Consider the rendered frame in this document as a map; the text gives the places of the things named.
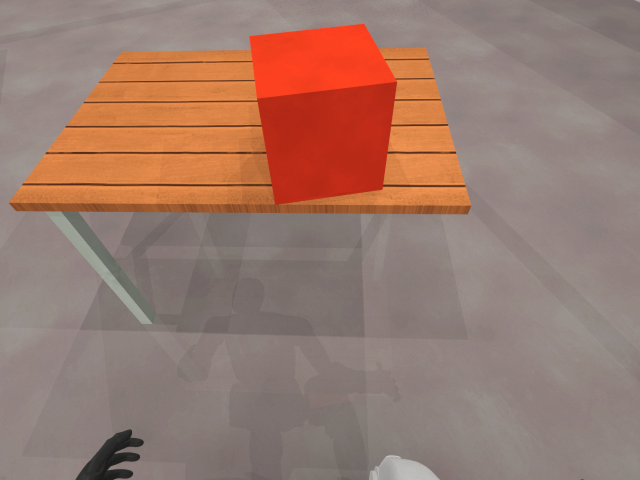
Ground right robot thigh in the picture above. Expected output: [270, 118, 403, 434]
[369, 459, 440, 480]

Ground right robot shin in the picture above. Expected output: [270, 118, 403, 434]
[379, 455, 401, 466]

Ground table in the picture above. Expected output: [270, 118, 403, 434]
[9, 47, 471, 324]

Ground carton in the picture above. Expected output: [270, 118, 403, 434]
[249, 24, 397, 205]

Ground robot left hand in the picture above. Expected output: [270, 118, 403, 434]
[76, 429, 144, 480]

